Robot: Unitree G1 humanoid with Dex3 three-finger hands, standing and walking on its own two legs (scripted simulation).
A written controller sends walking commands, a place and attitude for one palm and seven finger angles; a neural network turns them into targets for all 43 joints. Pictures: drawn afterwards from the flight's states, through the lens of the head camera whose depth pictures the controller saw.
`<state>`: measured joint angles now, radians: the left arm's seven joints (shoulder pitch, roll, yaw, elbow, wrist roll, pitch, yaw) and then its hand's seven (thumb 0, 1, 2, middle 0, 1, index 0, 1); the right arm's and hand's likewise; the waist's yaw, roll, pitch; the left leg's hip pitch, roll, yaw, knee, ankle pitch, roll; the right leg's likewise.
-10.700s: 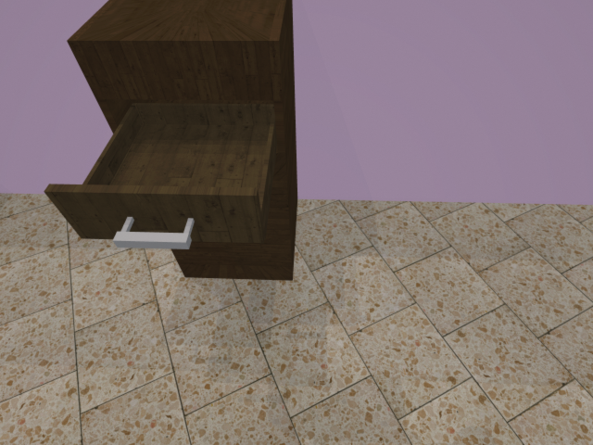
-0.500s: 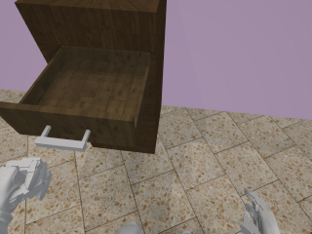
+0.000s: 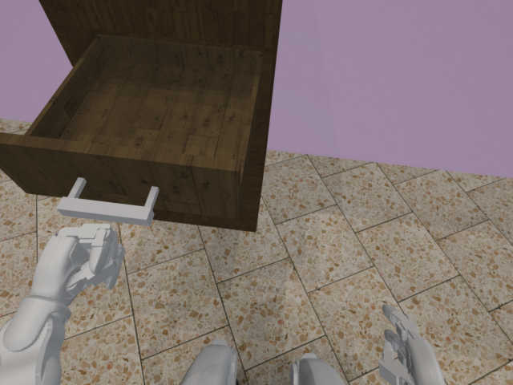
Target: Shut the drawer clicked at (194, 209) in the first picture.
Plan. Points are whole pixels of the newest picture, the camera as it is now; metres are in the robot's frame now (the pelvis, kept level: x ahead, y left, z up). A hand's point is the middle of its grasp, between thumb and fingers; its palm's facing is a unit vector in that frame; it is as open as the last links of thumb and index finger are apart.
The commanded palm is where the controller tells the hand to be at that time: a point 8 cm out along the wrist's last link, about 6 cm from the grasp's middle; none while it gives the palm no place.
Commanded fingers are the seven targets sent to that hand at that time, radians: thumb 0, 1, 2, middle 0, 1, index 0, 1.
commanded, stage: bring the fist close to the handle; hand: left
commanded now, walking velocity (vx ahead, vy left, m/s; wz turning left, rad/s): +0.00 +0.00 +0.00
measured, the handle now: (111, 200) +0.37 +0.25 +0.04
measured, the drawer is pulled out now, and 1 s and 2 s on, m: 0.30 0.29 0.15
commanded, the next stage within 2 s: push the drawer shut in 0.44 s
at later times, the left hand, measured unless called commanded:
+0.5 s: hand (129, 261) +0.28 +0.20 +0.04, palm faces -0.08 -0.99 -0.07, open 3.3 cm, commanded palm +0.26 +0.26 +0.04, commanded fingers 0.00 0.90 0.90 -1.40 -1.60 -1.40 -1.60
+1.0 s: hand (117, 241) +0.31 +0.23 +0.03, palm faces -0.08 -0.99 -0.06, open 2.7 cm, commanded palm +0.32 +0.28 +0.04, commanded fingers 0.00 0.90 0.90 -1.40 -1.60 -1.40 -1.60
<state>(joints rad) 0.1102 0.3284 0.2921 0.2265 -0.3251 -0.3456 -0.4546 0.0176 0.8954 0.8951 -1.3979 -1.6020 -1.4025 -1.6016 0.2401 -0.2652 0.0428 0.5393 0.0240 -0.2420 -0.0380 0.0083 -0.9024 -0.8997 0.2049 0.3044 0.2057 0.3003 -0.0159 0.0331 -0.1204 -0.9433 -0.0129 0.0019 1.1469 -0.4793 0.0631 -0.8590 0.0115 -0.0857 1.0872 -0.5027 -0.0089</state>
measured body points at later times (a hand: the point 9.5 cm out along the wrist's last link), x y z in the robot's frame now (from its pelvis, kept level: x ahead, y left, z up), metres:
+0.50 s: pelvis +0.01 -0.02 -0.01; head +0.10 -0.01 +0.44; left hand +0.28 +0.26 +0.04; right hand +0.18 -0.27 -0.09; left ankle +0.04 +0.07 -0.65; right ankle +0.02 -0.12 -0.65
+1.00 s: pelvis +0.00 -0.04 -0.02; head +0.10 -0.03 +0.42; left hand +0.31 +0.28 +0.04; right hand +0.16 -0.29 -0.11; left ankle +0.04 +0.07 -0.65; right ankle +0.02 -0.12 -0.65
